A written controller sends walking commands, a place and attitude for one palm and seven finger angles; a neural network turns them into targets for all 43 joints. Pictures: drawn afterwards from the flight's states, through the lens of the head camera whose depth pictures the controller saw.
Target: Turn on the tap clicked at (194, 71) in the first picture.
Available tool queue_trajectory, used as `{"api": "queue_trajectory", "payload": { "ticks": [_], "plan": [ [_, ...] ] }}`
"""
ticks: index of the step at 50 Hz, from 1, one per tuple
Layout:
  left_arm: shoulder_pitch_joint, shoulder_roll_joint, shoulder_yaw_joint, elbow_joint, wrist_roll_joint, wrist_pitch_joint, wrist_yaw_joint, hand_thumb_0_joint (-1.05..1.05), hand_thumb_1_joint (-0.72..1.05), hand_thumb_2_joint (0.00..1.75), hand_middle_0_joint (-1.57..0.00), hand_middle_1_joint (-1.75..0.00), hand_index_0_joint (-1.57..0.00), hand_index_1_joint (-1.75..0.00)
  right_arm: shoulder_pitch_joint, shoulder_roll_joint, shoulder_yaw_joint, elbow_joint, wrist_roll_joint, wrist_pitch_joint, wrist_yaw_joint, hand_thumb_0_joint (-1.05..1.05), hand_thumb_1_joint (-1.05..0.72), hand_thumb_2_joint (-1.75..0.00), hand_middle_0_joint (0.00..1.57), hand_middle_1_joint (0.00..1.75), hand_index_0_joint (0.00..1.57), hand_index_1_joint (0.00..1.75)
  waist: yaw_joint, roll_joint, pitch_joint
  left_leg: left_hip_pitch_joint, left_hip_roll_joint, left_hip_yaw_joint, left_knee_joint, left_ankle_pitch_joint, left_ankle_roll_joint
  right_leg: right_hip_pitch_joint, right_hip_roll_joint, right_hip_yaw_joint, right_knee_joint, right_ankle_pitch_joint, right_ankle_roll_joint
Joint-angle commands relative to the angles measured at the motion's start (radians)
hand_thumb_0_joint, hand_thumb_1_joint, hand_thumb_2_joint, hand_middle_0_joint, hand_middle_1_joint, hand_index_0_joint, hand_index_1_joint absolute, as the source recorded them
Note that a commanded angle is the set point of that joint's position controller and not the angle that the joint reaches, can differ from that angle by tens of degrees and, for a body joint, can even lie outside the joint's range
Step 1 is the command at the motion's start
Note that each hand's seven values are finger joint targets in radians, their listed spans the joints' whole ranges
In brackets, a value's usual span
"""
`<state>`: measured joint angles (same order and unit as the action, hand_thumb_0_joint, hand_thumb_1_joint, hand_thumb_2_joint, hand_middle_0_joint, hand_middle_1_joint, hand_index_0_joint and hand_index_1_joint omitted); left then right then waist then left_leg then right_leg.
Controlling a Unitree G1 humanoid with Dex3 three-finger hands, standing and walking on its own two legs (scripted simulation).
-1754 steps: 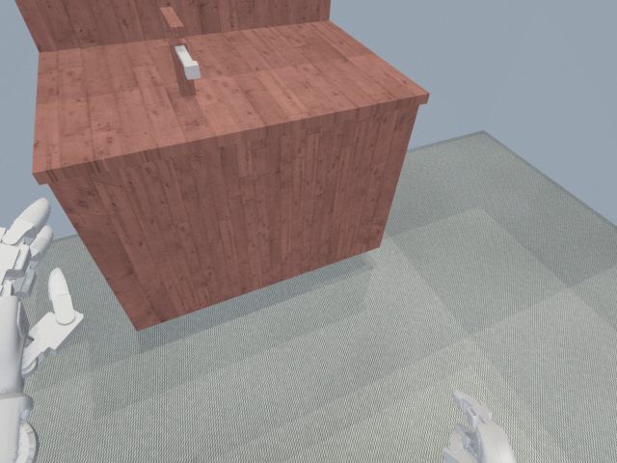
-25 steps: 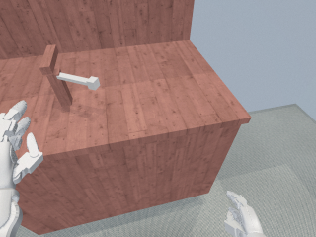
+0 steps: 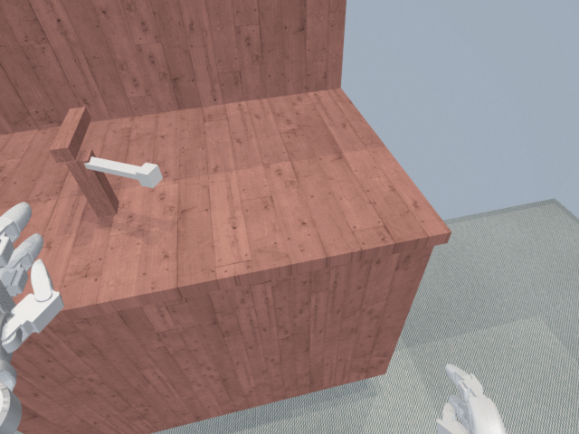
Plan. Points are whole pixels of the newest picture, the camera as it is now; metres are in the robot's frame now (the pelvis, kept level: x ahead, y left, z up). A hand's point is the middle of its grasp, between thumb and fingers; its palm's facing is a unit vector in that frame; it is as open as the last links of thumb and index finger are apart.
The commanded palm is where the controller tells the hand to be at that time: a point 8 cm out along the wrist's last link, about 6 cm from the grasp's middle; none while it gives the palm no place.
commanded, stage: turn the palm inward beside the body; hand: left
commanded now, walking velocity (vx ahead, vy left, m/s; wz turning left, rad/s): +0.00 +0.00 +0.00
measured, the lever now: (149, 175) +0.45 +0.30 +0.13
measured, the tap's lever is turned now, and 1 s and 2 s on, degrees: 58 58 58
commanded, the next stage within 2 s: reach beside the lever's end, fingers flat in 1.32 s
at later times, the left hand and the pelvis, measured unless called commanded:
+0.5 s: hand (37, 330) +0.16 +0.27 +0.17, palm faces +0.48 -0.86 -0.15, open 7.4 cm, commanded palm +0.10 +0.30 +0.19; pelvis -0.03 +0.02 +0.00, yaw +1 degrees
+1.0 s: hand (32, 333) +0.15 +0.26 +0.18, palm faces +0.50 -0.86 -0.10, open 7.4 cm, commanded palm +0.09 +0.30 +0.19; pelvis -0.03 +0.02 +0.01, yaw +2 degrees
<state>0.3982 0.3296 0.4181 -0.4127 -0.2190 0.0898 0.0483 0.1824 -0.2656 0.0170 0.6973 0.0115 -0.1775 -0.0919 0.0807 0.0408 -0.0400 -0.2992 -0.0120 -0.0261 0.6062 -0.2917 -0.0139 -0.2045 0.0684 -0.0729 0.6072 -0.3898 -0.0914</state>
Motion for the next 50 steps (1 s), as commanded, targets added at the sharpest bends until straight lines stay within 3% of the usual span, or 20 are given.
{"api": "queue_trajectory", "payload": {
  "ticks": [1, 4, 6, 8, 13, 15, 16, 17, 24, 26, 27, 29, 31, 32, 39, 42, 45, 46, 47, 50],
  "plan": [
    [-0.091, 0.174, 0.079, -0.25, -0.017, -0.07, -0.001, 0.0, 0.9, 0.9, -0.2, -0.3, -0.2, -0.3, -0.135, -0.082, -0.024, -0.163, 0.008, -0.093, -0.015, 0.0, -0.9, -0.9, 0.2, 0.3, 0.2, 0.3, 0.001, -0.048, -0.127, 0.095, -0.017, 0.006, 0.007, 0.333, 0.052, 0.001, -0.114, 0.1, -0.078, 0.766, 0.14],
    [-0.12, 0.145, 0.036, -0.283, -0.004, -0.109, 0.015, 0.0, 0.9, 0.9, -0.2, -0.3, -0.2, -0.3, -0.12, -0.078, -0.026, -0.159, 0.006, -0.115, -0.017, 0.0, -0.9, -0.9, 0.2, 0.3, 0.2, 0.3, 0.002, -0.036, -0.146, 0.112, -0.021, 0.0, -0.008, 0.323, 0.056, -0.03, -0.096, 0.071, -0.069, 0.638, 0.119],
    [-0.121, 0.169, 0.047, -0.321, 0.01, -0.125, 0.038, 0.0, 0.9, 0.9, -0.2, -0.3, -0.2, -0.3, -0.129, -0.079, -0.028, -0.158, 0.006, -0.132, -0.016, 0.0, -0.9, -0.9, 0.2, 0.3, 0.2, 0.3, 0.011, 0.015, -0.162, 0.13, -0.021, 0.003, -0.006, 0.326, 0.055, -0.047, -0.086, 0.068, -0.07, 0.575, 0.105],
    [-0.104, 0.133, 0.016, -0.3, 0.017, -0.124, 0.056, 0.0, 0.9, 0.9, -0.2, -0.3, -0.2, -0.3, -0.13, -0.069, -0.022, -0.16, 0.002, -0.137, -0.016, 0.0, -0.9, -0.9, 0.2, 0.3, 0.2, 0.3, 0.016, 0.001, -0.157, 0.118, -0.021, -0.001, -0.021, 0.292, 0.054, -0.056, -0.08, 0.056, -0.073, 0.485, 0.095],
    [-0.11, 0.121, 0.009, -0.252, -0.001, -0.044, 0.072, 0.0, 0.9, 0.9, -0.2, -0.3, -0.2, -0.3, -0.169, -0.065, -0.006, -0.158, 0.012, -0.129, -0.024, 0.0, -0.9, -0.9, 0.2, 0.3, 0.2, 0.3, 0.021, -0.034, -0.083, 0.084, -0.013, -0.016, -0.065, 0.173, 0.052, -0.07, -0.071, 0.055, -0.13, 0.288, 0.087],
    [-0.134, 0.107, -0.01, -0.264, -0.007, -0.008, 0.072, 0.0, 0.9, 0.9, -0.2, -0.3, -0.2, -0.3, -0.19, -0.061, 0.0, -0.161, 0.015, -0.125, -0.029, 0.0, -0.9, -0.9, 0.2, 0.3, 0.2, 0.3, 0.019, -0.023, -0.061, 0.09, -0.012, -0.017, -0.079, 0.137, 0.053, -0.074, -0.07, 0.058, -0.155, 0.228, 0.086],
    [-0.141, 0.108, -0.015, -0.265, -0.002, 0.009, 0.074, 0.0, 0.9, 0.9, -0.2, -0.3, -0.2, -0.3, -0.207, -0.058, 0.006, -0.162, 0.02, -0.126, -0.028, 0.0, -0.9, -0.9, 0.2, 0.3, 0.2, 0.3, 0.02, 0.015, -0.038, 0.096, -0.01, -0.019, -0.083, 0.123, 0.052, -0.09, -0.068, 0.059, -0.168, 0.196, 0.082],
    [-0.156, 0.084, -0.042, -0.284, -0.004, 0.017, 0.075, 0.0, 0.9, 0.9, -0.2, -0.3, -0.2, -0.3, -0.211, -0.052, 0.012, -0.163, 0.018, -0.127, -0.028, 0.0, -0.9, -0.9, 0.2, 0.3, 0.2, 0.3, 0.017, 0.026, -0.039, 0.105, -0.01, -0.023, -0.094, 0.111, 0.051, -0.088, -0.07, 0.057, -0.169, 0.18, 0.08],
    [-0.164, 0.077, -0.069, -0.344, 0.013, 0.025, 0.104, 0.0, 0.9, 0.9, -0.2, -0.3, -0.2, -0.3, -0.236, -0.044, 0.026, -0.164, 0.009, -0.137, -0.026, 0.0, -0.9, -0.9, 0.2, 0.3, 0.2, 0.3, 0.022, 0.01, -0.018, 0.114, -0.005, -0.043, -0.137, -0.017, 0.047, -0.096, -0.062, 0.047, -0.201, 0.034, 0.076],
    [-0.141, 0.096, -0.047, -0.342, 0.016, 0.034, 0.11, 0.0, 0.9, 0.9, -0.2, -0.3, -0.2, -0.3, -0.245, -0.046, 0.027, -0.163, 0.01, -0.136, -0.024, 0.0, -0.9, -0.9, 0.2, 0.3, 0.2, 0.3, 0.03, 0.008, -0.017, 0.111, -0.007, -0.043, -0.14, -0.023, 0.046, -0.091, -0.06, 0.047, -0.207, 0.026, 0.075],
    [-0.136, 0.07, -0.066, -0.356, 0.011, 0.037, 0.11, 0.0, 0.9, 0.9, -0.2, -0.3, -0.2, -0.3, -0.249, -0.04, 0.028, -0.166, 0.008, -0.135, -0.024, 0.0, -0.9, -0.9, 0.2, 0.3, 0.2, 0.3, 0.027, 0.001, -0.025, 0.115, -0.007, -0.043, -0.146, -0.018, 0.046, -0.081, -0.062, 0.043, -0.201, 0.036, 0.075],
    [-0.141, 0.061, -0.073, -0.355, 0.008, 0.052, 0.112, 0.0, 0.9, 0.9, -0.2, -0.3, -0.2, -0.3, -0.254, -0.04, 0.03, -0.161, 0.011, -0.131, -0.024, 0.0, -0.9, -0.9, 0.2, 0.3, 0.2, 0.3, 0.027, 0.047, 0.003, 0.111, -0.008, -0.042, -0.153, -0.057, 0.041, -0.085, -0.064, 0.042, -0.211, 0.012, 0.074],
    [-0.139, 0.07, -0.06, -0.364, 0.007, 0.066, 0.119, 0.0, 0.9, 0.9, -0.2, -0.3, -0.2, -0.3, -0.26, -0.042, 0.032, -0.161, 0.011, -0.132, -0.023, 0.0, -0.9, -0.9, 0.2, 0.3, 0.2, 0.3, 0.029, 0.051, 0.004, 0.115, -0.01, -0.049, -0.158, -0.051, 0.041, -0.079, -0.061, 0.041, -0.214, 0.023, 0.07],
    [-0.136, 0.039, -0.091, -0.373, 0.003, 0.073, 0.114, 0.0, 0.9, 0.9, -0.2, -0.3, -0.2, -0.3, -0.262, -0.037, 0.033, -0.162, 0.012, -0.13, -0.024, 0.0, -0.9, -0.9, 0.2, 0.3, 0.2, 0.3, 0.025, 0.038, 0.002, 0.117, -0.008, -0.05, -0.162, -0.055, 0.041, -0.075, -0.062, 0.036, -0.209, 0.024, 0.072],
    [-0.131, 0.047, -0.079, -0.389, -0.016, 0.104, 0.108, 0.0, 0.9, 0.9, -0.2, -0.3, -0.2, -0.3, -0.262, -0.045, 0.029, -0.161, 0.01, -0.135, -0.028, 0.0, -0.9, -0.9, 0.2, 0.3, 0.2, 0.3, 0.028, 0.005, -0.001, 0.131, -0.008, -0.052, -0.152, 0.004, 0.045, -0.062, -0.064, 0.037, -0.221, 0.066, 0.074],
    [-0.156, 0.04, -0.084, -0.419, -0.011, 0.112, 0.113, 0.0, 0.9, 0.9, -0.2, -0.3, -0.2, -0.3, -0.266, -0.04, 0.031, -0.163, 0.011, -0.136, -0.025, 0.0, -0.9, -0.9, 0.2, 0.3, 0.2, 0.3, 0.029, 0.075, -0.021, 0.155, -0.011, -0.05, -0.156, 0.032, 0.038, -0.052, -0.063, 0.034, -0.208, 0.097, 0.067],
    [-0.146, 0.04, -0.077, -0.398, -0.024, 0.123, 0.114, 0.0, 0.9, 0.9, -0.2, -0.3, -0.2, -0.3, -0.259, -0.048, 0.029, -0.16, 0.009, -0.133, -0.027, 0.0, -0.9, -0.9, 0.2, 0.3, 0.2, 0.3, 0.028, 0.011, -0.017, 0.154, -0.01, -0.053, -0.148, 0.07, 0.041, -0.047, -0.061, 0.03, -0.21, 0.127, 0.069],
    [-0.144, 0.051, -0.065, -0.392, -0.023, 0.133, 0.113, 0.0, 0.9, 0.9, -0.2, -0.3, -0.2, -0.3, -0.261, -0.048, 0.03, -0.159, 0.014, -0.132, -0.024, 0.0, -0.9, -0.9, 0.2, 0.3, 0.2, 0.3, 0.033, 0.034, -0.02, 0.159, -0.01, -0.052, -0.147, 0.078, 0.038, -0.047, -0.059, 0.029, -0.211, 0.131, 0.068],
    [-0.142, 0.026, -0.087, -0.399, -0.025, 0.136, 0.11, 0.0, 0.9, 0.9, -0.2, -0.3, -0.2, -0.3, -0.264, -0.042, 0.032, -0.163, 0.013, -0.131, -0.024, 0.0, -0.9, -0.9, 0.2, 0.3, 0.2, 0.3, 0.028, 0.022, -0.024, 0.166, -0.009, -0.053, -0.151, 0.088, 0.039, -0.043, -0.059, 0.027, -0.205, 0.145, 0.068],
    [-0.133, 0.042, -0.071, -0.394, -0.028, 0.151, 0.106, 0.0, 0.9, 0.9, -0.2, -0.3, -0.2, -0.3, -0.257, -0.05, 0.028, -0.164, 0.01, -0.122, -0.024, 0.0, -0.9, -0.9, 0.2, 0.3, 0.2, 0.3, 0.033, -0.002, -0.052, 0.17, -0.011, -0.049, -0.142, 0.132, 0.041, -0.028, -0.06, 0.03, -0.201, 0.187, 0.071]
  ]
}}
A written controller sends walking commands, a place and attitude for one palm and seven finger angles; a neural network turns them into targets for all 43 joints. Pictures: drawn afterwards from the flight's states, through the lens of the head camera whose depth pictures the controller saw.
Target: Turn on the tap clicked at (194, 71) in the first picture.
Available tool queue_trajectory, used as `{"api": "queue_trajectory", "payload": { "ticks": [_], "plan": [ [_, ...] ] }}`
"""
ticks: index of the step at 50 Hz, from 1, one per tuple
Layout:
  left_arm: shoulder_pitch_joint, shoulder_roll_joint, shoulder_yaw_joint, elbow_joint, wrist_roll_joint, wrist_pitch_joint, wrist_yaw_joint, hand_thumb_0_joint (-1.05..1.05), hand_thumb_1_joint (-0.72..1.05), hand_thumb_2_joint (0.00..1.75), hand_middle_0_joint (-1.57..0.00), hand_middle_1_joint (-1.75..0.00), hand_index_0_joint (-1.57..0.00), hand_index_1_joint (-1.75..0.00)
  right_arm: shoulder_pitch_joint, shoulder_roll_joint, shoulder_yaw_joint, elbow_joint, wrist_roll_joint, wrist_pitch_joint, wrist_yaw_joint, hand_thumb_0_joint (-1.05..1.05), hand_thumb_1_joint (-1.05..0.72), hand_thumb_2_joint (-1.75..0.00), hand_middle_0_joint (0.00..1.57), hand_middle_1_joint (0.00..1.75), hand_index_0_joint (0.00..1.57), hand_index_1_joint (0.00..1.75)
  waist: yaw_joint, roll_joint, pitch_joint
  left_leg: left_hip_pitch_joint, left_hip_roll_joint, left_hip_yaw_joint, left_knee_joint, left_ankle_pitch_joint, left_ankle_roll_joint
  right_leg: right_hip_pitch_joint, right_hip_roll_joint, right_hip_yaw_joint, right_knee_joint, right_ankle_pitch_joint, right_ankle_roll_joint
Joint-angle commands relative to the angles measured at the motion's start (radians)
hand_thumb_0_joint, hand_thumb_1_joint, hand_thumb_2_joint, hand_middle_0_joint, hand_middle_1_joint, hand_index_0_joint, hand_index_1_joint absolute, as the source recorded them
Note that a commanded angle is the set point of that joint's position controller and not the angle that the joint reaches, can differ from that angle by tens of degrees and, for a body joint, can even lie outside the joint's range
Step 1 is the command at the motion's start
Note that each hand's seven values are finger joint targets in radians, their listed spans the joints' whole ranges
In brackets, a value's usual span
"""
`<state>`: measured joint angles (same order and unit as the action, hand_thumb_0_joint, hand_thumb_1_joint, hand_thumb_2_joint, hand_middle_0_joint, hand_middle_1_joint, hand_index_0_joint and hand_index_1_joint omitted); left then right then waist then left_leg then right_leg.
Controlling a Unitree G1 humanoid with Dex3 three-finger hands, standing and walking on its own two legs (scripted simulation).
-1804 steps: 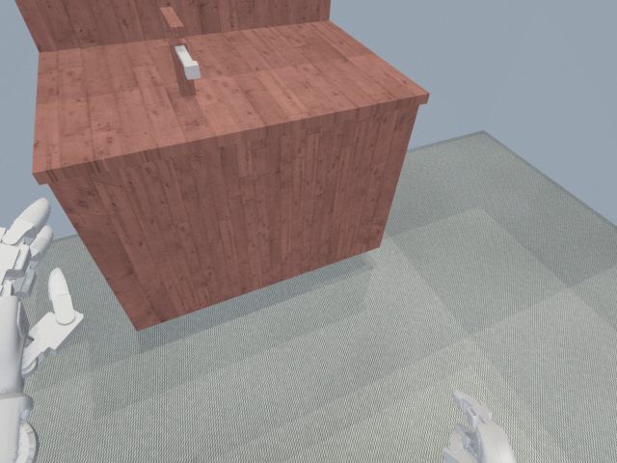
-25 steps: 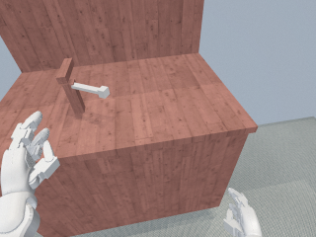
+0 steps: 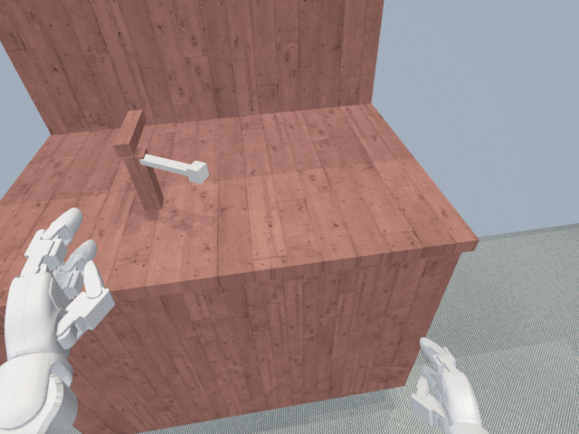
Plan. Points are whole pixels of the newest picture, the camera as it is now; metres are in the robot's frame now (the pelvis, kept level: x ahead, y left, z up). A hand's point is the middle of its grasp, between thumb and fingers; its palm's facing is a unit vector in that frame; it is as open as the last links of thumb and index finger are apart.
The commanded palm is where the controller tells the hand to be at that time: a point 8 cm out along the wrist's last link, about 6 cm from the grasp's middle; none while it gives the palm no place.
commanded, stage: turn the palm inward beside the body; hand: left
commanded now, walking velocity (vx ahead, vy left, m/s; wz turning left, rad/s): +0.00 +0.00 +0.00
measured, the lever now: (197, 172) +0.49 +0.26 +0.13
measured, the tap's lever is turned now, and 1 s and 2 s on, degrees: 58 58 58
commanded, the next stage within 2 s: reach beside the lever's end, fingers flat in 0.32 s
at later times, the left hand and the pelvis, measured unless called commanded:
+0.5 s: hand (127, 295) +0.19 +0.21 +0.17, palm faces +0.47 -0.88 -0.10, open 7.4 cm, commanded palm +0.15 +0.26 +0.18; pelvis +0.01 -0.02 +0.00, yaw +0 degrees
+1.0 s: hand (117, 265) +0.24 +0.26 +0.16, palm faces +0.54 -0.84 -0.10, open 7.4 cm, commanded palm +0.20 +0.30 +0.16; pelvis +0.01 -0.02 +0.00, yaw -1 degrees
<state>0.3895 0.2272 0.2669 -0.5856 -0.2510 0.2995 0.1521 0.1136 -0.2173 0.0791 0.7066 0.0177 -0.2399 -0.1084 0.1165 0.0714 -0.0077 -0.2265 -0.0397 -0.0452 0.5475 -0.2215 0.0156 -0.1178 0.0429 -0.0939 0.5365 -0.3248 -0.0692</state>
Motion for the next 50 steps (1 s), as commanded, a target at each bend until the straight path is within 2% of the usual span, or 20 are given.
{"api": "queue_trajectory", "payload": {
  "ticks": [1, 4, 5, 6, 9, 16, 19, 21, 24, 26, 29, 31, 35, 37, 40, 41, 42, 44, 46, 50],
  "plan": [
    [-0.116, 0.151, 0.088, -0.222, 0.007, -0.054, 0.002, 0.0, 0.9, 0.9, -0.2, -0.3, -0.2, -0.3, -0.19, -0.097, -0.033, -0.175, 0.008, -0.059, -0.004, 0.0, -0.9, -0.9, 0.2, 0.3, 0.2, 0.3, 0.0, -0.002, -0.08, 0.103, 0.016, -0.026, -0.079, 0.082, 0.009, -0.112, -0.033, 0.053, -0.13, 0.14, 0.045],
    [-0.124, 0.141, 0.077, -0.232, 0.006, -0.048, -0.001, 0.0, 0.9, 0.9, -0.2, -0.3, -0.2, -0.3, -0.184, -0.098, -0.034, -0.179, 0.005, -0.051, -0.003, 0.0, -0.9, -0.9, 0.2, 0.3, 0.2, 0.3, -0.003, -0.006, -0.091, 0.113, 0.017, -0.022, -0.077, 0.121, 0.008, -0.107, -0.033, 0.048, -0.117, 0.191, 0.046],
    [-0.12, 0.144, 0.08, -0.23, 0.003, -0.048, -0.002, 0.0, 0.9, 0.9, -0.2, -0.3, -0.2, -0.3, -0.184, -0.098, -0.035, -0.181, 0.003, -0.051, -0.004, 0.0, -0.9, -0.9, 0.2, 0.3, 0.2, 0.3, -0.005, -0.037, -0.093, 0.112, 0.015, -0.02, -0.073, 0.127, 0.011, -0.104, -0.034, 0.051, -0.118, 0.204, 0.05],
    [-0.12, 0.155, 0.094, -0.228, 0.004, -0.043, 0.0, 0.0, 0.9, 0.9, -0.2, -0.3, -0.2, -0.3, -0.192, -0.098, -0.033, -0.181, 0.008, -0.051, -0.001, 0.0, -0.9, -0.9, 0.2, 0.3, 0.2, 0.3, 0.0, -0.005, -0.08, 0.112, 0.015, -0.018, -0.067, 0.13, 0.01, -0.113, -0.033, 0.054, -0.124, 0.203, 0.048],
    [-0.13, 0.143, 0.084, -0.219, 0.001, -0.049, 0.001, 0.0, 0.9, 0.9, -0.2, -0.3, -0.2, -0.3, -0.188, -0.097, -0.035, -0.182, 0.007, -0.046, -0.003, 0.0, -0.9, -0.9, 0.2, 0.3, 0.2, 0.3, -0.006, -0.06, -0.075, 0.104, 0.014, -0.017, -0.066, 0.108, 0.015, -0.115, -0.036, 0.058, -0.132, 0.185, 0.054],
    [-0.121, 0.158, 0.103, -0.235, 0.002, -0.059, 0.007, 0.0, 0.9, 0.9, -0.2, -0.3, -0.2, -0.3, -0.187, -0.097, -0.036, -0.183, 0.01, -0.051, 0.001, 0.0, -0.9, -0.9, 0.2, 0.3, 0.2, 0.3, -0.002, -0.001, -0.1, 0.112, 0.007, -0.003, -0.042, 0.146, 0.014, -0.101, -0.046, 0.077, -0.128, 0.255, 0.056],
    [-0.111, 0.141, 0.088, -0.216, -0.006, -0.063, -0.002, 0.0, 0.9, 0.9, -0.2, -0.3, -0.2, -0.3, -0.179, -0.098, -0.04, -0.183, 0.01, -0.05, -0.001, 0.0, -0.9, -0.9, 0.2, 0.3, 0.2, 0.3, -0.007, -0.062, -0.095, 0.1, 0.009, -0.002, -0.038, 0.139, 0.018, -0.096, -0.051, 0.082, -0.13, 0.271, 0.067],
    [-0.109, 0.161, 0.11, -0.21, -0.006, -0.059, 0.001, 0.0, 0.9, 0.9, -0.2, -0.3, -0.2, -0.3, -0.185, -0.097, -0.04, -0.183, 0.014, -0.052, -0.001, 0.0, -0.9, -0.9, 0.2, 0.3, 0.2, 0.3, -0.003, -0.032, -0.081, 0.097, 0.007, 0.0, -0.032, 0.128, 0.018, -0.106, -0.053, 0.092, -0.143, 0.255, 0.068],
    [-0.146, 0.182, 0.147, -0.141, -0.011, -0.054, 0.002, 0.0, 0.9, 0.9, -0.2, -0.3, -0.2, -0.3, -0.182, -0.099, -0.043, -0.168, 0.014, -0.043, -0.012, 0.0, -0.9, -0.9, 0.2, 0.3, 0.2, 0.3, -0.011, -0.082, -0.049, 0.07, 0.008, -0.001, -0.033, 0.096, 0.019, -0.113, -0.06, 0.113, -0.163, 0.226, 0.078],
    [-0.188, 0.22, 0.189, -0.111, -0.013, -0.051, 0.006, 0.0, 0.9, 0.9, -0.2, -0.3, -0.2, -0.3, -0.186, -0.098, -0.044, -0.158, 0.021, -0.038, -0.016, 0.0, -0.9, -0.9, 0.2, 0.3, 0.2, 0.3, -0.011, -0.023, -0.034, 0.059, 0.006, 0.001, -0.028, 0.072, 0.015, -0.124, -0.065, 0.136, -0.182, 0.18, 0.077],
    [-0.285, 0.215, 0.183, -0.047, -0.02, -0.064, 0.005, 0.0, 0.9, 0.9, -0.2, -0.3, -0.2, -0.3, -0.189, -0.096, -0.046, -0.143, 0.023, -0.042, -0.028, 0.0, -0.9, -0.9, 0.2, 0.3, 0.2, 0.3, -0.029, -0.046, -0.003, 0.044, 0.009, -0.004, -0.026, 0.015, 0.014, -0.15, -0.076, 0.164, -0.22, 0.061, 0.082],
    [-0.36, 0.22, 0.168, -0.031, -0.018, -0.082, -0.003, 0.0, 0.9, 0.9, -0.2, -0.3, -0.2, -0.3, -0.192, -0.097, -0.047, -0.138, 0.028, -0.054, -0.033, 0.0, -0.9, -0.9, 0.2, 0.3, 0.2, 0.3, -0.038, -0.017, 0.006, 0.055, 0.009, -0.008, -0.023, -0.001, 0.015, -0.172, -0.077, 0.176, -0.235, 0.001, 0.078],
    [-0.375, 0.236, 0.167, 0.006, -0.012, -0.109, -0.022, 0.0, 0.9, 0.9, -0.2, -0.3, -0.2, -0.3, -0.177, -0.106, -0.052, -0.134, 0.019, -0.071, -0.04, 0.0, -0.9, -0.9, 0.2, 0.3, 0.2, 0.3, -0.033, -0.032, -0.069, 0.055, 0.009, -0.013, -0.03, 0.019, 0.014, -0.129, -0.084, 0.182, -0.203, 0.081, 0.083],
    [-0.35, 0.234, 0.169, 0.021, -0.014, -0.112, -0.035, 0.0, 0.9, 0.9, -0.2, -0.3, -0.2, -0.3, -0.166, -0.105, -0.05, -0.137, 0.023, -0.071, -0.038, 0.0, -0.9, -0.9, 0.2, 0.3, 0.2, 0.3, -0.027, -0.001, -0.11, 0.061, 0.005, -0.011, -0.041, 0.054, 0.014, -0.1, -0.078, 0.167, -0.169, 0.169, 0.08],
    [-0.329, 0.261, 0.212, 0.07, -0.023, -0.098, -0.041, 0.0, 0.9, 0.9, -0.2, -0.3, -0.2, -0.3, -0.151, -0.113, -0.054, -0.14, 0.026, -0.062, -0.039, 0.0, -0.9, -0.9, 0.2, 0.3, 0.2, 0.3, -0.02, -0.062, -0.117, 0.041, 0.005, -0.006, -0.042, 0.076, 0.015, -0.085, -0.074, 0.153, -0.155, 0.236, 0.09],
    [-0.319, 0.279, 0.245, 0.092, -0.026, -0.095, -0.035, 0.0, 0.9, 0.9, -0.2, -0.3, -0.2, -0.3, -0.146, -0.112, -0.057, -0.136, 0.031, -0.06, -0.036, 0.0, -0.9, -0.9, 0.2, 0.3, 0.2, 0.3, -0.015, -0.043, -0.116, 0.039, 0.005, -0.006, -0.041, 0.085, 0.012, -0.081, -0.071, 0.151, -0.153, 0.25, 0.089],
    [-0.309, 0.251, 0.226, 0.089, -0.03, -0.094, -0.035, 0.0, 0.9, 0.9, -0.2, -0.3, -0.2, -0.3, -0.147, -0.108, -0.055, -0.143, 0.03, -0.058, -0.035, 0.0, -0.9, -0.9, 0.2, 0.3, 0.2, 0.3, -0.016, -0.059, -0.116, 0.034, 0.005, -0.004, -0.048, 0.086, 0.013, -0.078, -0.071, 0.143, -0.145, 0.257, 0.089],
    [-0.326, 0.272, 0.254, 0.112, -0.032, -0.094, -0.023, 0.0, 0.9, 0.9, -0.2, -0.29, -0.2, -0.29, -0.142, -0.114, -0.06, -0.142, 0.031, -0.051, -0.035, 0.0, -0.9, -0.9, 0.2, 0.3, 0.2, 0.3, -0.018, -0.092, -0.11, 0.024, 0.006, -0.005, -0.045, 0.087, 0.014, -0.089, -0.068, 0.136, -0.142, 0.261, 0.092],
    [-0.353, 0.291, 0.271, 0.104, -0.023, -0.109, -0.013, 0.0, 0.9, 0.9, -0.2, -0.29, -0.2, -0.29, -0.138, -0.114, -0.063, -0.14, 0.031, -0.05, -0.031, 0.0, -0.9, -0.9, 0.2, 0.3, 0.2, 0.3, -0.018, -0.036, -0.124, 0.038, 0.005, 0.001, -0.041, 0.107, 0.014, -0.092, -0.067, 0.133, -0.131, 0.292, 0.088],
    [-0.394, 0.284, 0.247, 0.116, -0.008, -0.143, -0.013, 0.0, 0.9, 0.9, -0.19, -0.28, -0.19, -0.28, -0.119, -0.12, -0.065, -0.14, 0.025, -0.048, -0.031, 0.0, -0.9, -0.9, 0.2, 0.3, 0.2, 0.3, -0.033, -0.018, -0.133, 0.048, 0.002, 0.005, -0.039, 0.123, 0.017, -0.112, -0.057, 0.121, -0.11, 0.309, 0.08]
  ]
}}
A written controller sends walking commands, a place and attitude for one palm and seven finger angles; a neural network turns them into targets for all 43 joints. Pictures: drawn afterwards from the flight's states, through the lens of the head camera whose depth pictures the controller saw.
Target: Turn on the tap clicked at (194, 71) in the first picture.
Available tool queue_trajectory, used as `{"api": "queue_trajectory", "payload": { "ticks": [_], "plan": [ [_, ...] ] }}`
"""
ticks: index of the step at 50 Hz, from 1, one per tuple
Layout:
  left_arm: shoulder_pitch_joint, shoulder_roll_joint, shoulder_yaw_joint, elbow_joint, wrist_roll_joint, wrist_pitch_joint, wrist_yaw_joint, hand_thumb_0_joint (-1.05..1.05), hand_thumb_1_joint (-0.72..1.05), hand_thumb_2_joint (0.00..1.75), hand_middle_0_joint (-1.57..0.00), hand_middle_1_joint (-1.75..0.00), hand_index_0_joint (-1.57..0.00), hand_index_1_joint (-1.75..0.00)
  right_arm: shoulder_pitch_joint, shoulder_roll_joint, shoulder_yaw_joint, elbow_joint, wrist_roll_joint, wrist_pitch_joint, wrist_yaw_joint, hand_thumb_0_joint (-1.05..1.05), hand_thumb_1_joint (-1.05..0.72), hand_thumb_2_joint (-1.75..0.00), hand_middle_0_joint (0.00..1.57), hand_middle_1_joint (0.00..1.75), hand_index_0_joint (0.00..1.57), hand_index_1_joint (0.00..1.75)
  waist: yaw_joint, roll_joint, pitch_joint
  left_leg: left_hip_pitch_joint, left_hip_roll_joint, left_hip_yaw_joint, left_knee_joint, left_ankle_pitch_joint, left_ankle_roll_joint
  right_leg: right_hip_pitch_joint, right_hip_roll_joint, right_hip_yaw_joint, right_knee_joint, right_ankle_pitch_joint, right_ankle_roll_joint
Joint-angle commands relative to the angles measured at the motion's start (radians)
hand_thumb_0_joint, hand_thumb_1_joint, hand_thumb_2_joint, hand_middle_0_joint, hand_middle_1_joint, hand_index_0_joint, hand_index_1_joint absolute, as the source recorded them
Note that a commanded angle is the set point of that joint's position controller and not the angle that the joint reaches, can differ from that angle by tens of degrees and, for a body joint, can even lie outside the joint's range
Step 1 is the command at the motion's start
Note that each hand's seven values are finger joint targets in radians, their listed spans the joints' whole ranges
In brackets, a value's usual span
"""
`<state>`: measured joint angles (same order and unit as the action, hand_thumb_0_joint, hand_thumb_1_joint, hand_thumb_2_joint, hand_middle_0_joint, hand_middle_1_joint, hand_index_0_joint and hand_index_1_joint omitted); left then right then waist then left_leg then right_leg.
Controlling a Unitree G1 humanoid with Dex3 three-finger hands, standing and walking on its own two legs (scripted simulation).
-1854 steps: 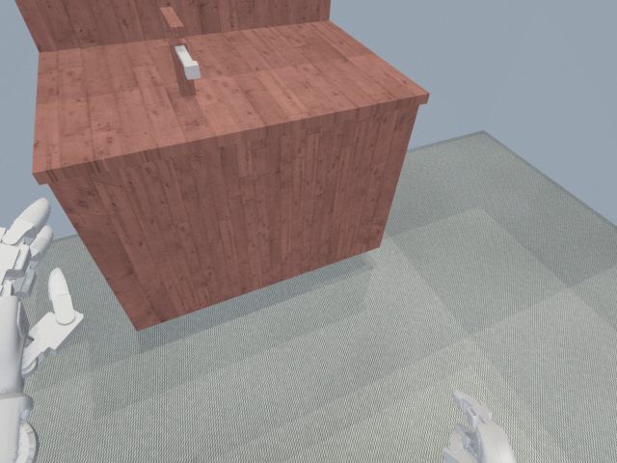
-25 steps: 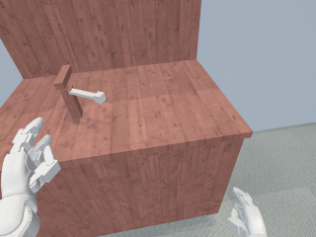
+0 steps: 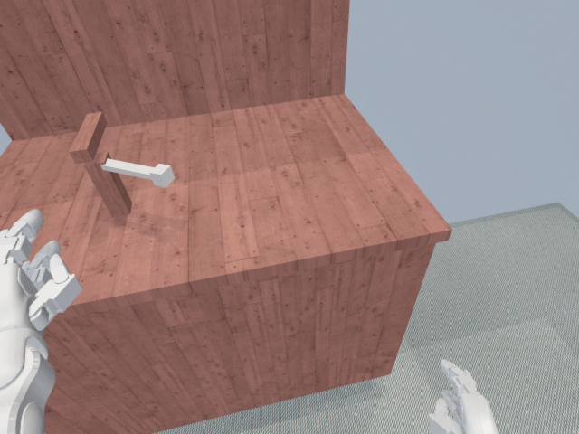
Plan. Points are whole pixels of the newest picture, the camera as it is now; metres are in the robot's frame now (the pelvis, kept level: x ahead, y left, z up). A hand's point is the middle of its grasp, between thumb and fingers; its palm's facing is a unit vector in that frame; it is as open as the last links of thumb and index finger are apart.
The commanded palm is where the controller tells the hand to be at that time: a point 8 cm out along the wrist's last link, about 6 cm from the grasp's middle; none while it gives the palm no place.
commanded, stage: reach beside the lever's end, fingers flat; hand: left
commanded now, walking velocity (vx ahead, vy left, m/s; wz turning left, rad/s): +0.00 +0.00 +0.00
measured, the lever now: (162, 175) +0.47 +0.29 +0.13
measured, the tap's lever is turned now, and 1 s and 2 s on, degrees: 58 58 58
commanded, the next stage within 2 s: none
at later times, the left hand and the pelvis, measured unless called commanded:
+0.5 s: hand (71, 254) +0.28 +0.33 +0.14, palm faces +0.57 -0.82 -0.08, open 7.6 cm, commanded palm +0.24 +0.36 +0.15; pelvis +0.01 +0.02 +0.00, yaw +0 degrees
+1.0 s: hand (66, 235) +0.32 +0.37 +0.13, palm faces +0.59 -0.80 -0.09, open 7.8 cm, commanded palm +0.28 +0.39 +0.13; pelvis +0.00 +0.03 +0.00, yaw +0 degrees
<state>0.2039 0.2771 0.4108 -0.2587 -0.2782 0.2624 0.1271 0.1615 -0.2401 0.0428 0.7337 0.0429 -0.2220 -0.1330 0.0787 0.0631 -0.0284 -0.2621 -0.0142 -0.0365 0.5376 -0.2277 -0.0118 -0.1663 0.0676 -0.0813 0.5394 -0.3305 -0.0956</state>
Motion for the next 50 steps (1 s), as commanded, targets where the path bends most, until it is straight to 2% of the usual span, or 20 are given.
{"api": "queue_trajectory", "payload": {
  "ticks": [1, 5, 7, 8, 10, 11, 12, 15, 20, 21, 26, 30, 31, 33, 38, 41, 42, 45, 46, 50],
  "plan": [
    [-0.228, 0.238, 0.098, -0.211, 0.024, -0.116, 0.009, 0.0, 0.9, 0.9, -0.19, -0.28, -0.19, -0.28, -0.168, -0.097, -0.028, -0.163, 0.001, -0.067, -0.007, 0.0, -0.9, -0.9, 0.2, 0.3, 0.2, 0.3, 0.002, 0.015, -0.109, 0.096, -0.023, 0.0, -0.028, 0.129, 0.045, -0.077, -0.078, 0.104, -0.115, 0.299, 0.102],
    [-0.309, 0.213, 0.051, -0.156, 0.024, -0.14, -0.015, 0.0, 0.9, 0.9, -0.19, -0.27, -0.19, -0.27, -0.163, -0.105, -0.03, -0.157, 0.001, -0.072, -0.018, 0.0, -0.9, -0.9, 0.2, 0.3, 0.2, 0.3, -0.019, -0.022, -0.095, 0.097, -0.024, -0.004, -0.036, 0.095, 0.05, -0.105, -0.067, 0.096, -0.121, 0.22, 0.093],
    [-0.346, 0.208, 0.038, -0.152, 0.027, -0.149, -0.02, 0.0, 0.9, 0.9, -0.19, -0.26, -0.19, -0.26, -0.16, -0.105, -0.028, -0.157, 0.001, -0.077, -0.02, 0.0, -0.9, -0.9, 0.2, 0.3, 0.2, 0.3, -0.021, 0.002, -0.115, 0.119, -0.024, -0.009, -0.043, 0.101, 0.05, -0.111, -0.062, 0.084, -0.112, 0.217, 0.086],
    [-0.334, 0.235, 0.065, -0.124, 0.027, -0.147, -0.019, 0.0, 0.9, 0.9, -0.19, -0.26, -0.19, -0.26, -0.153, -0.111, -0.032, -0.155, 0.001, -0.076, -0.022, 0.0, -0.9, -0.9, 0.2, 0.3, 0.2, 0.3, -0.012, -0.001, -0.124, 0.111, -0.024, -0.012, -0.043, 0.1, 0.048, -0.101, -0.061, 0.085, -0.111, 0.216, 0.085],
    [-0.354, 0.25, 0.077, -0.073, 0.027, -0.135, -0.021, 0.0, 0.9, 0.9, -0.18, -0.25, -0.18, -0.25, -0.149, -0.114, -0.032, -0.153, 0.0, -0.068, -0.025, 0.0, -0.9, -0.9, 0.2, 0.3, 0.2, 0.3, -0.015, -0.047, -0.132, 0.096, -0.025, -0.012, -0.043, 0.099, 0.05, -0.095, -0.063, 0.087, -0.114, 0.222, 0.09],
    [-0.361, 0.276, 0.101, -0.055, 0.031, -0.131, -0.019, 0.0, 0.9, 0.9, -0.18, -0.25, -0.18, -0.25, -0.147, -0.115, -0.034, -0.15, 0.003, -0.063, -0.024, 0.0, -0.9, -0.9, 0.2, 0.3, 0.2, 0.3, -0.009, -0.022, -0.147, 0.099, -0.024, -0.011, -0.042, 0.115, 0.047, -0.085, -0.061, 0.085, -0.109, 0.236, 0.087],
    [-0.36, 0.25, 0.08, -0.056, 0.032, -0.13, -0.02, 0.0, 0.9, 0.9, -0.18, -0.25, -0.18, -0.25, -0.148, -0.11, -0.033, -0.157, 0.002, -0.06, -0.022, 0.0, -0.9, -0.9, 0.2, 0.3, 0.2, 0.3, -0.009, -0.027, -0.159, 0.107, -0.024, -0.01, -0.046, 0.134, 0.046, -0.076, -0.062, 0.079, -0.102, 0.26, 0.086],
    [-0.342, 0.269, 0.104, -0.043, 0.033, -0.123, -0.014, 0.0, 0.9, 0.9, -0.18, -0.24, -0.18, -0.24, -0.142, -0.11, -0.035, -0.167, 0.001, -0.049, -0.015, 0.0, -0.9, -0.9, 0.2, 0.3, 0.2, 0.3, 0.004, 0.0, -0.186, 0.109, -0.024, -0.008, -0.044, 0.166, 0.042, -0.06, -0.061, 0.075, -0.094, 0.297, 0.084],
    [-0.398, 0.281, 0.113, 0.023, 0.04, -0.137, -0.007, 0.0, 0.9, 0.9, -0.18, -0.23, -0.18, -0.23, -0.127, -0.115, -0.035, -0.167, 0.001, -0.032, -0.007, 0.0, -0.9, -0.9, 0.2, 0.3, 0.2, 0.3, -0.013, -0.038, -0.153, 0.093, -0.017, -0.011, -0.047, 0.163, 0.042, -0.084, -0.055, 0.066, -0.095, 0.283, 0.083],
    [-0.424, 0.295, 0.12, 0.018, 0.047, -0.146, -0.005, 0.0, 0.9, 0.9, -0.18, -0.22, -0.18, -0.22, -0.126, -0.117, -0.035, -0.165, 0.002, -0.031, -0.006, 0.0, -0.9, -0.9, 0.2, 0.3, 0.2, 0.3, -0.012, 0.002, -0.161, 0.105, -0.017, -0.01, -0.043, 0.169, 0.042, -0.09, -0.053, 0.067, -0.094, 0.28, 0.079],
    [-0.524, 0.294, 0.083, 0.061, 0.065, -0.182, -0.02, 0.0, 0.9, 0.9, -0.17, -0.21, -0.17, -0.21, -0.116, -0.123, -0.033, -0.161, 0.001, -0.034, -0.009, 0.0, -0.9, -0.9, 0.2, 0.3, 0.2, 0.3, -0.033, 0.038, -0.152, 0.115, -0.014, -0.019, -0.043, 0.143, 0.042, -0.13, -0.049, 0.066, -0.09, 0.231, 0.072],
    [-0.584, 0.287, 0.064, 0.117, 0.066, -0.209, -0.032, 0.0, 0.9, 0.9, -0.17, -0.2, -0.17, -0.2, -0.098, -0.13, -0.039, -0.152, -0.001, -0.041, -0.013, 0.0, -0.9, -0.9, 0.2, 0.3, 0.2, 0.3, -0.044, 0.023, -0.174, 0.12, -0.013, -0.031, -0.048, 0.106, 0.041, -0.141, -0.046, 0.064, -0.088, 0.191, 0.07],
    [-0.588, 0.312, 0.084, 0.14, 0.07, -0.213, -0.031, 0.0, 0.9, 0.9, -0.17, -0.2, -0.17, -0.2, -0.095, -0.133, -0.04, -0.149, 0.001, -0.041, -0.013, 0.0, -0.9, -0.9, 0.2, 0.3, 0.2, 0.3, -0.039, 0.02, -0.182, 0.117, -0.011, -0.032, -0.046, 0.112, 0.041, -0.137, -0.045, 0.064, -0.086, 0.197, 0.068],
    [-0.582, 0.3, 0.077, 0.164, 0.069, -0.219, -0.034, 0.0, 0.9, 0.9, -0.16, -0.19, -0.16, -0.19, -0.083, -0.134, -0.044, -0.15, -0.002, -0.042, -0.01, 0.0, -0.9, -0.9, 0.2, 0.3, 0.2, 0.3, -0.037, -0.004, -0.21, 0.119, -0.013, -0.033, -0.043, 0.138, 0.04, -0.121, -0.046, 0.061, -0.077, 0.227, 0.069],
    [-0.566, 0.383, 0.162, 0.271, 0.07, -0.208, -0.029, 0.0, 0.9, 0.9, -0.16, -0.18, -0.16, -0.18, -0.057, -0.141, -0.051, -0.153, -0.001, -0.021, -0.002, 0.0, -0.9, -0.9, 0.2, 0.3, 0.2, 0.3, -0.021, -0.027, -0.224, 0.07, -0.014, -0.025, -0.035, 0.161, 0.04, -0.091, -0.049, 0.061, -0.071, 0.266, 0.074],
    [-0.625, 0.426, 0.184, 0.299, 0.082, -0.221, -0.029, 0.0, 0.9, 0.9, -0.16, -0.17, -0.16, -0.17, -0.044, -0.143, -0.05, -0.151, -0.001, -0.005, 0.002, 0.0, -0.9, -0.9, 0.2, 0.3, 0.2, 0.3, -0.03, 0.002, -0.215, 0.055, -0.017, -0.015, -0.02, 0.174, 0.044, -0.096, -0.051, 0.066, -0.068, 0.288, 0.076],
    [-0.633, 0.411, 0.169, 0.297, 0.082, -0.231, -0.033, 0.0, 0.9, 0.9, -0.16, -0.17, -0.16, -0.17, -0.04, -0.139, -0.05, -0.156, -0.002, -0.006, 0.006, 0.0, -0.9, -0.9, 0.2, 0.3, 0.2, 0.3, -0.033, 0.026, -0.22, 0.059, -0.017, -0.014, -0.018, 0.18, 0.043, -0.099, -0.052, 0.068, -0.064, 0.296, 0.076],
    [-0.673, 0.448, 0.187, 0.332, 0.088, -0.267, -0.047, 0.0, 0.9, 0.9, -0.16, -0.16, -0.16, -0.16, -0.016, -0.147, -0.054, -0.15, -0.005, -0.001, 0.008, 0.0, -0.9, -0.9, 0.2, 0.3, 0.2, 0.3, -0.051, 0.024, -0.224, 0.053, -0.013, -0.014, -0.004, 0.18, 0.046, -0.12, -0.046, 0.069, -0.056, 0.293, 0.076],
    [-0.673, 0.452, 0.192, 0.337, 0.091, -0.282, -0.052, 0.0, 0.9, 0.9, -0.15, -0.16, -0.15, -0.16, -0.01, -0.148, -0.055, -0.148, -0.005, 0.001, 0.01, 0.0, -0.9, -0.9, 0.2, 0.3, 0.2, 0.3, -0.047, 0.036, -0.228, 0.05, -0.013, -0.013, 0.003, 0.182, 0.048, -0.121, -0.046, 0.071, -0.055, 0.295, 0.075],
    [-0.726, 0.416, 0.137, 0.408, 0.085, -0.317, -0.093, 0.0, 0.9, 0.9, -0.15, -0.15, -0.15, -0.15, 0.01, -0.156, -0.059, -0.141, 0.002, -0.005, 0.011, 0.0, -0.9, -0.9, 0.2, 0.3, 0.2, 0.3, -0.076, 0.031, -0.204, 0.046, -0.011, -0.022, 0.009, 0.143, 0.05, -0.175, -0.041, 0.068, -0.05, 0.249, 0.074]
  ]
}}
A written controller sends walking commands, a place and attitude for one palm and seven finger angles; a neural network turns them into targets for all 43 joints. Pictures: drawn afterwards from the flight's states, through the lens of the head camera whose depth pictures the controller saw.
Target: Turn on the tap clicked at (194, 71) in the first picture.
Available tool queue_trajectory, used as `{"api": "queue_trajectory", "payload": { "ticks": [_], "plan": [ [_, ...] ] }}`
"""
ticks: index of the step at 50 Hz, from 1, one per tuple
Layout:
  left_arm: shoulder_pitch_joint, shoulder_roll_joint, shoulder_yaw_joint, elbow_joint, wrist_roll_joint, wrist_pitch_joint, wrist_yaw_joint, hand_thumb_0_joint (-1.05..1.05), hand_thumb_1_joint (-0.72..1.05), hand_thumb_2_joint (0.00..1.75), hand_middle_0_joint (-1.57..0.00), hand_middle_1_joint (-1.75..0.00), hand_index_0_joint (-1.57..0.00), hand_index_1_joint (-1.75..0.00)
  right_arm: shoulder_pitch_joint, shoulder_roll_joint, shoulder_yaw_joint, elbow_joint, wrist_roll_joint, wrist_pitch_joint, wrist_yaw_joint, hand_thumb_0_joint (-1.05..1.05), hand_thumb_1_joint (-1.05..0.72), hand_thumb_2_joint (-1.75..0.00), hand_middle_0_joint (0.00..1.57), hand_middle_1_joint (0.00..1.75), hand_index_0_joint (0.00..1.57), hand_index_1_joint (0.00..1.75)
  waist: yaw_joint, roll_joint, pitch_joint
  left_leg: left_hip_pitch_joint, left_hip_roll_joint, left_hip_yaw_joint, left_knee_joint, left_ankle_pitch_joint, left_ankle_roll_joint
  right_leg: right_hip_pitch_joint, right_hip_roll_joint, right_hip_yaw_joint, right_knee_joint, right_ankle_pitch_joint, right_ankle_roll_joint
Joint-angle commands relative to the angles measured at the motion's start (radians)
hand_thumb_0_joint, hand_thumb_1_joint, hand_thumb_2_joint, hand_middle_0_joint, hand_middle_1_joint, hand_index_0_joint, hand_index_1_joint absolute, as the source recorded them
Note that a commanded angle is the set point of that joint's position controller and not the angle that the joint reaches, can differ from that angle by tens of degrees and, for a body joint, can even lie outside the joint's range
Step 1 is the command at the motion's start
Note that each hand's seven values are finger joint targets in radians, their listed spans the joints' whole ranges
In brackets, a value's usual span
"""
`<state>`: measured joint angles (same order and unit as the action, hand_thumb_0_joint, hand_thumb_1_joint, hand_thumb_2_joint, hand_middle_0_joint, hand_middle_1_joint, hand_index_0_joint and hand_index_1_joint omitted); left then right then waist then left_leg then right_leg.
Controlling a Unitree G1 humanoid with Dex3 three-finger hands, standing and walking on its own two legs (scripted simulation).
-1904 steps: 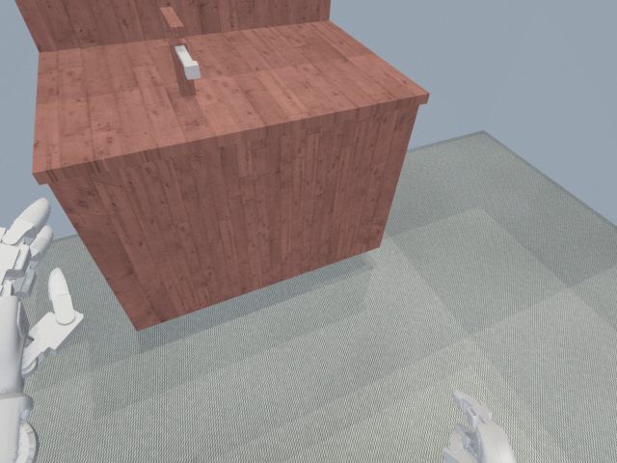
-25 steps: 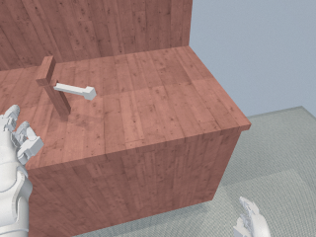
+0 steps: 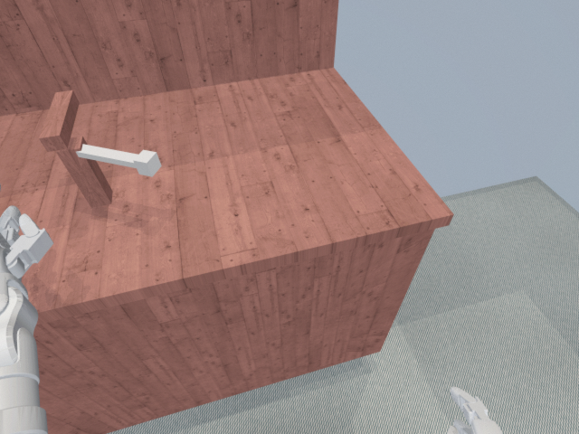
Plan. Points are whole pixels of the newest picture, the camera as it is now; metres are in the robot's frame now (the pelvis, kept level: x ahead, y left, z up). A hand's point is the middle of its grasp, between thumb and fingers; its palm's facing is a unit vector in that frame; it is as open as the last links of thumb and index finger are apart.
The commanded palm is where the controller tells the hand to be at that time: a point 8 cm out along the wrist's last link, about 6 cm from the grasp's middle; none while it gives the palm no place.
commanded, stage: reach beside the lever's end, fingers flat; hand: left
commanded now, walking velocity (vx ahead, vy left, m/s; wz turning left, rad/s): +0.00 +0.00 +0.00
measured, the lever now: (147, 163) +0.47 +0.27 +0.13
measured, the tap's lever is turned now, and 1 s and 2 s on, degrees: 58 58 58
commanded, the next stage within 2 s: push the lever round in 1.18 s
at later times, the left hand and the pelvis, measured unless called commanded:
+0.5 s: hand (69, 219) +0.36 +0.35 +0.11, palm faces +0.54 -0.84 -0.08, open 7.8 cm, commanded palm +0.30 +0.39 +0.12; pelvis +0.01 +0.01 +0.00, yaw -1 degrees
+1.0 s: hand (65, 222) +0.35 +0.34 +0.12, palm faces +0.55 -0.83 -0.06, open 7.8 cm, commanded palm +0.30 +0.38 +0.12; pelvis +0.01 +0.02 +0.00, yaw +0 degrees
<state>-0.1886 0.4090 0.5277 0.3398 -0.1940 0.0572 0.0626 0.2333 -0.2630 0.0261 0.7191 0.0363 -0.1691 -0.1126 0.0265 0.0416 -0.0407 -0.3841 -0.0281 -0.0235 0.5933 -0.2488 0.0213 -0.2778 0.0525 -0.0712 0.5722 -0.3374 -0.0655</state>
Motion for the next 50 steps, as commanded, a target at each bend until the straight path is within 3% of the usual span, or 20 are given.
{"api": "queue_trajectory", "payload": {
  "ticks": [1, 5, 9, 11, 14, 16, 17, 19, 23, 26, 28, 30, 34, 35, 38, 41, 42, 47, 48, 50],
  "plan": [
    [-0.353, 0.294, 0.021, -0.163, 0.001, -0.114, -0.036, 0.0, 0.9, 0.9, -0.15, -0.15, -0.15, -0.15, -0.054, -0.138, -0.043, -0.12, 0.011, -0.057, -0.012, 0.0, -0.9, -0.9, 0.2, 0.3, 0.2, 0.3, -0.03, 0.052, -0.192, 0.162, 0.004, -0.035, -0.042, 0.15, 0.019, -0.077, -0.025, 0.059, -0.085, 0.243, 0.045],
    [-0.446, 0.369, 0.053, -0.037, -0.004, -0.11, -0.06, 0.0, 0.9, 0.9, -0.15, -0.15, -0.15, -0.15, -0.028, -0.155, -0.043, -0.11, 0.017, -0.055, -0.024, 0.0, -0.9, -0.9, 0.2, 0.3, 0.2, 0.3, -0.047, 0.001, -0.174, 0.102, -0.001, -0.042, -0.044, 0.065, 0.024, -0.103, -0.032, 0.069, -0.097, 0.173, 0.053],
    [-0.515, 0.458, 0.102, 0.012, 0.018, -0.152, -0.058, 0.0, 0.9, 0.9, -0.15, -0.15, -0.15, -0.15, 0.008, -0.155, -0.049, -0.106, 0.009, -0.05, -0.021, 0.0, -0.9, -0.9, 0.2, 0.3, 0.2, 0.3, -0.038, 0.057, -0.26, 0.104, 0.0, -0.04, -0.022, 0.095, 0.024, -0.082, -0.033, 0.078, -0.075, 0.199, 0.053],
    [-0.563, 0.462, 0.089, 0.005, 0.038, -0.189, -0.051, 0.0, 0.9, 0.9, -0.15, -0.15, -0.15, -0.15, 0.027, -0.154, -0.049, -0.105, 0.003, -0.048, -0.013, 0.0, -0.9, -0.9, 0.2, 0.3, 0.2, 0.3, -0.041, 0.113, -0.299, 0.13, 0.001, -0.047, -0.009, 0.128, 0.022, -0.089, -0.029, 0.073, -0.058, 0.215, 0.045],
    [-0.466, 0.405, 0.061, 0.022, 0.035, -0.216, -0.055, 0.0, 0.9, 0.9, -0.15, -0.15, -0.15, -0.15, 0.039, -0.151, -0.054, -0.116, 0.0, -0.048, 0.003, 0.0, -0.9, -0.9, 0.2, 0.3, 0.2, 0.3, -0.028, 0.129, -0.324, 0.162, 0.009, -0.052, -0.004, 0.173, 0.019, -0.088, -0.021, 0.064, -0.048, 0.237, 0.041],
    [-0.394, 0.398, 0.074, 0.067, 0.025, -0.203, -0.062, 0.0, 0.9, 0.9, -0.15, -0.15, -0.15, -0.15, 0.048, -0.159, -0.057, -0.123, 0.004, -0.037, 0.008, 0.0, -0.9, -0.9, 0.2, 0.3, 0.2, 0.3, -0.019, 0.061, -0.315, 0.136, 0.011, -0.052, -0.003, 0.196, 0.023, -0.065, -0.019, 0.058, -0.047, 0.265, 0.043],
    [-0.405, 0.382, 0.059, 0.08, 0.016, -0.192, -0.067, 0.0, 0.9, 0.9, -0.15, -0.15, -0.15, -0.15, 0.049, -0.161, -0.057, -0.126, 0.011, -0.033, 0.008, 0.0, -0.9, -0.9, 0.2, 0.3, 0.2, 0.3, -0.031, 0.023, -0.281, 0.115, 0.013, -0.052, -0.01, 0.181, 0.024, -0.073, -0.02, 0.055, -0.052, 0.264, 0.048],
    [-0.378, 0.376, 0.066, 0.1, 0.002, -0.166, -0.075, 0.0, 0.9, 0.9, -0.15, -0.15, -0.15, -0.15, 0.047, -0.163, -0.059, -0.135, 0.018, -0.028, 0.007, 0.0, -0.9, -0.9, 0.2, 0.3, 0.2, 0.3, -0.021, 0.005, -0.248, 0.087, 0.011, -0.048, -0.023, 0.15, 0.023, -0.074, -0.02, 0.055, -0.062, 0.244, 0.052],
    [-0.361, 0.451, 0.144, 0.013, 0.014, -0.165, -0.045, 0.0, 0.9, 0.9, -0.15, -0.15, -0.15, -0.15, 0.048, -0.162, -0.064, -0.155, 0.008, -0.017, 0.011, 0.0, -0.9, -0.9, 0.2, 0.3, 0.2, 0.3, 0.005, 0.042, -0.288, 0.098, 0.007, -0.042, -0.023, 0.207, 0.024, -0.033, -0.021, 0.062, -0.053, 0.288, 0.051],
    [-0.357, 0.474, 0.168, -0.081, 0.039, -0.205, -0.015, 0.0, 0.9, 0.9, -0.15, -0.15, -0.15, -0.15, 0.045, -0.154, -0.064, -0.153, -0.004, -0.011, 0.019, 0.0, -0.9, -0.9, 0.2, 0.3, 0.2, 0.3, 0.003, 0.09, -0.299, 0.133, 0.016, -0.042, -0.007, 0.277, 0.023, -0.037, -0.017, 0.06, -0.038, 0.32, 0.046],
    [-0.352, 0.412, 0.127, -0.147, 0.038, -0.234, -0.011, 0.0, 0.9, 0.9, -0.15, -0.15, -0.15, -0.15, 0.04, -0.144, -0.065, -0.153, -0.011, -0.016, 0.025, 0.0, -0.9, -0.9, 0.2, 0.3, 0.2, 0.3, -0.008, 0.132, -0.315, 0.188, 0.021, -0.049, -0.003, 0.313, 0.017, -0.061, -0.011, 0.055, -0.032, 0.308, 0.042],
    [-0.298, 0.395, 0.129, -0.146, 0.024, -0.24, -0.023, 0.0, 0.9, 0.9, -0.15, -0.15, -0.15, -0.15, 0.035, -0.146, -0.067, -0.146, -0.01, -0.017, 0.025, 0.0, -0.9, -0.9, 0.2, 0.3, 0.2, 0.3, -0.011, 0.119, -0.303, 0.193, 0.024, -0.05, 0.0, 0.322, 0.015, -0.066, -0.007, 0.053, -0.034, 0.305, 0.041],
    [-0.294, 0.34, 0.083, -0.074, -0.01, -0.174, -0.082, 0.0, 0.9, 0.9, -0.15, -0.15, -0.15, -0.15, 0.023, -0.151, -0.065, -0.139, 0.012, -0.014, 0.008, 0.0, -0.9, -0.9, 0.2, 0.3, 0.2, 0.3, -0.028, 0.053, -0.23, 0.151, 0.021, -0.051, -0.02, 0.24, 0.017, -0.085, -0.012, 0.047, -0.056, 0.27, 0.046],
    [-0.33, 0.3, 0.036, -0.072, -0.018, -0.154, -0.097, 0.0, 0.9, 0.9, -0.15, -0.15, -0.15, -0.15, 0.013, -0.151, -0.062, -0.139, 0.018, -0.016, 0.002, 0.0, -0.9, -0.9, 0.2, 0.3, 0.2, 0.3, -0.042, 0.05, -0.205, 0.153, 0.021, -0.054, -0.027, 0.211, 0.017, -0.106, -0.013, 0.045, -0.064, 0.247, 0.046],
    [-0.388, 0.289, 0.005, -0.111, -0.009, -0.124, -0.1, 0.0, 0.9, 0.9, -0.15, -0.15, -0.15, -0.15, 0.008, -0.149, -0.062, -0.139, 0.021, -0.023, -0.009, 0.0, -0.9, -0.9, 0.2, 0.3, 0.2, 0.3, -0.043, 0.084, -0.223, 0.193, 0.022, -0.067, -0.036, 0.21, 0.013, -0.122, -0.016, 0.044, -0.072, 0.228, 0.042],
    [-0.396, 0.314, 0.023, -0.153, 0.011, -0.137, -0.058, 0.0, 0.9, 0.9, -0.15, -0.15, -0.15, -0.15, 0.001, -0.147, -0.059, -0.136, 0.011, -0.03, -0.008, 0.0, -0.9, -0.9, 0.2, 0.3, 0.2, 0.3, -0.031, 0.099, -0.235, 0.217, 0.028, -0.087, -0.039, 0.212, 0.006, -0.13, -0.015, 0.042, -0.067, 0.207, 0.036],
    [-0.448, 0.289, -0.008, -0.183, 0.015, -0.155, -0.042, 0.0, 0.9, 0.9, -0.15, -0.15, -0.15, -0.15, -0.003, -0.145, -0.055, -0.136, 0.008, -0.032, -0.006, 0.0, -0.9, -0.9, 0.2, 0.3, 0.2, 0.3, -0.048, 0.08, -0.242, 0.227, 0.029, -0.098, -0.042, 0.2, 0.003, -0.138, -0.015, 0.04, -0.062, 0.201, 0.037],
    [-0.459, 0.301, 0.021, -0.104, 0.024, -0.18, 0.006, 0.0, 0.9, 0.9, -0.15, -0.15, -0.15, -0.15, -0.018, -0.142, -0.05, -0.123, 0.002, -0.032, -0.003, 0.0, -0.9, -0.9, 0.2, 0.3, 0.2, 0.3, -0.039, 0.04, -0.248, 0.187, 0.023, -0.091, -0.047, 0.132, 0.005, -0.117, -0.021, 0.044, -0.058, 0.178, 0.038],
    [-0.417, 0.337, 0.061, -0.07, 0.025, -0.172, 0.008, 0.0, 0.9, 0.9, -0.15, -0.15, -0.15, -0.15, -0.016, -0.144, -0.052, -0.126, 0.003, -0.028, -0.003, 0.0, -0.9, -0.9, 0.2, 0.3, 0.2, 0.3, -0.022, 0.037, -0.261, 0.168, 0.021, -0.083, -0.047, 0.134, 0.005, -0.095, -0.021, 0.046, -0.058, 0.181, 0.037],
    [-0.435, 0.369, 0.071, -0.038, 0.032, -0.154, 0.0, 0.0, 0.9, 0.9, -0.15, -0.15, -0.15, -0.15, -0.019, -0.144, -0.046, -0.131, 0.004, -0.018, -0.006, 0.0, -0.9, -0.9, 0.2, 0.3, 0.2, 0.3, -0.023, 0.032, -0.256, 0.141, 0.015, -0.066, -0.042, 0.142, 0.01, -0.07, -0.024, 0.05, -0.061, 0.205, 0.04]
  ]
}}
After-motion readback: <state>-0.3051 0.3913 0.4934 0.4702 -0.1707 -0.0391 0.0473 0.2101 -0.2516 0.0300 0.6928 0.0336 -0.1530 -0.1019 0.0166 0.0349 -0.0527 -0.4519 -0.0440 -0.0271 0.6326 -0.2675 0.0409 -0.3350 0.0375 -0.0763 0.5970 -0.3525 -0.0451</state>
